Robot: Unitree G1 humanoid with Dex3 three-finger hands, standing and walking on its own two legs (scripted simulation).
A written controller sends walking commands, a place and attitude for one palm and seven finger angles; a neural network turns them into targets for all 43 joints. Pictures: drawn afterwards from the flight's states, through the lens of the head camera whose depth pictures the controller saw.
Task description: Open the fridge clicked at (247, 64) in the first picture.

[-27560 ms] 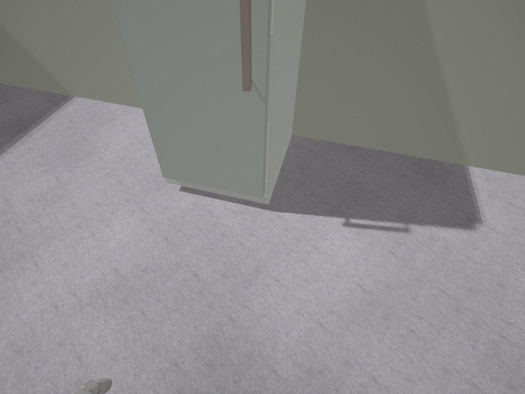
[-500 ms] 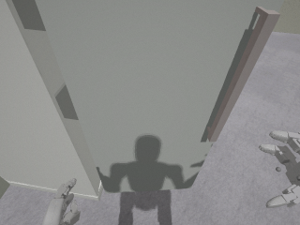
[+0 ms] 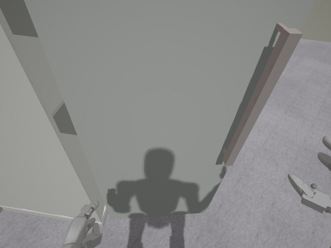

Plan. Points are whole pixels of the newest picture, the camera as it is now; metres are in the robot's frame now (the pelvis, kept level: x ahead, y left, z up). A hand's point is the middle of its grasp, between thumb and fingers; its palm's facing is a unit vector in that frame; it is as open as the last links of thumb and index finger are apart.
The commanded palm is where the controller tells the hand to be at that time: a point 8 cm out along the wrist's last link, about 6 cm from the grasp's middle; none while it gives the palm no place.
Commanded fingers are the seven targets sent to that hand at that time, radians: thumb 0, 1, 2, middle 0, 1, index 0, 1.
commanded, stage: draw the hand back to the body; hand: right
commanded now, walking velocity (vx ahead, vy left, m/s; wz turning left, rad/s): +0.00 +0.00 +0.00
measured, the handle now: (247, 110) +0.43 -0.22 +0.13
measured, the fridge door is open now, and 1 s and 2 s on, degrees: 77 77 77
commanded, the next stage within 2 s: step back with the hand held close in 0.56 s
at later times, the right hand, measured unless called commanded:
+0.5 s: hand (304, 184) +0.20 -0.25 +0.15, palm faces +0.45 +0.81 -0.38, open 7.5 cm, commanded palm +0.15 -0.29 +0.17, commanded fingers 0.00 -0.90 -0.90 0.20 0.30 0.20 0.30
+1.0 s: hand (316, 197) +0.18 -0.26 +0.15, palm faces +0.32 +0.82 -0.47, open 7.4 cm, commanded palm +0.12 -0.31 +0.18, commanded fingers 0.00 -0.90 -0.90 0.20 0.30 0.20 0.30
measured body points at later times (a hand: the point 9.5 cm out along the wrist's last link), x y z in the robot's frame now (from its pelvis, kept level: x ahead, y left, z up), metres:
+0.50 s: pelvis +0.02 +0.02 +0.00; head +0.00 +0.04 +0.45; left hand +0.21 +0.24 -0.08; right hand +0.17 -0.29 +0.17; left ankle -0.03 +0.13 -0.74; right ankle +0.01 -0.10 -0.74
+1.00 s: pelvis -0.02 -0.01 +0.00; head +0.00 -0.01 +0.45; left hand +0.16 +0.24 -0.07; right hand +0.16 -0.30 +0.17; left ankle -0.03 +0.13 -0.74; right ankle +0.01 -0.10 -0.74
